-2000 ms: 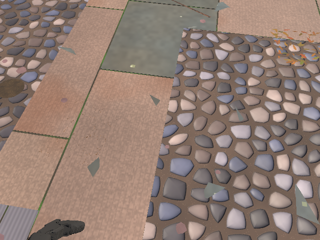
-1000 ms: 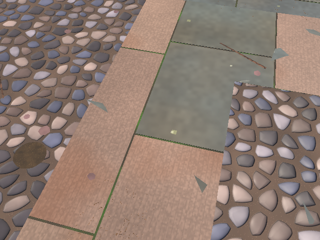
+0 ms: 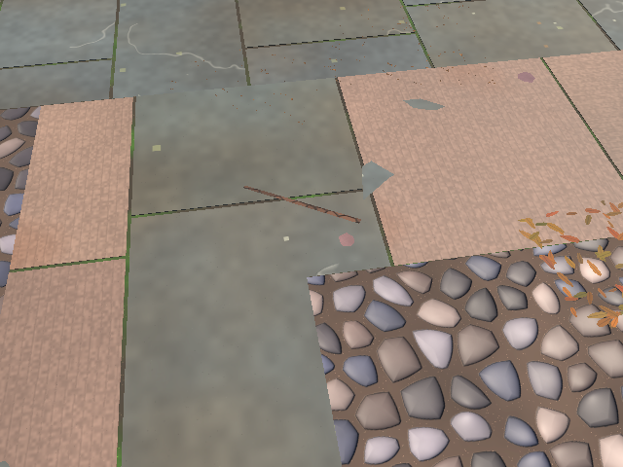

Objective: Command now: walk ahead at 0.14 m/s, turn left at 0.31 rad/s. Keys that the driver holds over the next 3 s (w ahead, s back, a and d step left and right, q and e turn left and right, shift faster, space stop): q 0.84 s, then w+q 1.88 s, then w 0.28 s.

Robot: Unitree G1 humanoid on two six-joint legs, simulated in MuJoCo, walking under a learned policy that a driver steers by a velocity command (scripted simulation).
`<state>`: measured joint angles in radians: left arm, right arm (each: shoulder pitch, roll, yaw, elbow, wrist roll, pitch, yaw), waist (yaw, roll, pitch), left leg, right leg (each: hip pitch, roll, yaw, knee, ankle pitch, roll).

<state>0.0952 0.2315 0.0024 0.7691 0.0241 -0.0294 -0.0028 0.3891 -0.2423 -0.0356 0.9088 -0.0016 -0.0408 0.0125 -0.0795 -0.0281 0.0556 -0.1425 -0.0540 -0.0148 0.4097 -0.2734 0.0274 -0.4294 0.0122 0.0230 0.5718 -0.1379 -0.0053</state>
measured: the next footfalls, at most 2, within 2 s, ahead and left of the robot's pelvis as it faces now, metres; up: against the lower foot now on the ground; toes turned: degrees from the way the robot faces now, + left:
right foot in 0.02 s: +0.13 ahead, -0.10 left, +0.00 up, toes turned +2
left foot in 0.44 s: +0.03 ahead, +0.11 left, +0.00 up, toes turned +18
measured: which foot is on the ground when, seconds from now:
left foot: down 0.00-0.04, up 0.06-0.42, down 0.44-0.94, up 0.96-1.00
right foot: up 0.00-0.00, down 0.02-0.44, up 0.46-0.92, down 0.94-1.00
